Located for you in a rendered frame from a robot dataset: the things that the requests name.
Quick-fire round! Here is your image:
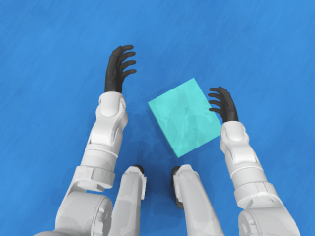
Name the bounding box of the left robot shin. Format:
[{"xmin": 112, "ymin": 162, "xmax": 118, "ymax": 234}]
[{"xmin": 120, "ymin": 166, "xmax": 143, "ymax": 183}]

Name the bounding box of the right robot hand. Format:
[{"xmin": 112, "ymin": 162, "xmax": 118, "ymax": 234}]
[{"xmin": 208, "ymin": 86, "xmax": 239, "ymax": 123}]

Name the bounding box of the robot left forearm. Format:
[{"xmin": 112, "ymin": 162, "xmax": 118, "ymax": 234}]
[{"xmin": 55, "ymin": 91, "xmax": 129, "ymax": 228}]

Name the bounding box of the left robot upper arm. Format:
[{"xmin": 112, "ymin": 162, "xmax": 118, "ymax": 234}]
[{"xmin": 34, "ymin": 191, "xmax": 113, "ymax": 236}]

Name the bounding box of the left robot hand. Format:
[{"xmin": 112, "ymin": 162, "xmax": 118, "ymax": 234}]
[{"xmin": 104, "ymin": 45, "xmax": 137, "ymax": 93}]

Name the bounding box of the right robot upper arm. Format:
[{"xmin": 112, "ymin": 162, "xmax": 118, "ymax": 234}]
[{"xmin": 238, "ymin": 207, "xmax": 299, "ymax": 236}]

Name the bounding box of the carton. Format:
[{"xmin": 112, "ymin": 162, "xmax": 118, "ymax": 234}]
[{"xmin": 148, "ymin": 78, "xmax": 222, "ymax": 158}]

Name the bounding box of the robot right foot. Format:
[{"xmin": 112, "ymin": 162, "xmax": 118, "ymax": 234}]
[{"xmin": 171, "ymin": 166, "xmax": 184, "ymax": 209}]

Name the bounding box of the robot right forearm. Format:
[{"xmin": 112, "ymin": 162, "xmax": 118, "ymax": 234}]
[{"xmin": 220, "ymin": 121, "xmax": 301, "ymax": 236}]

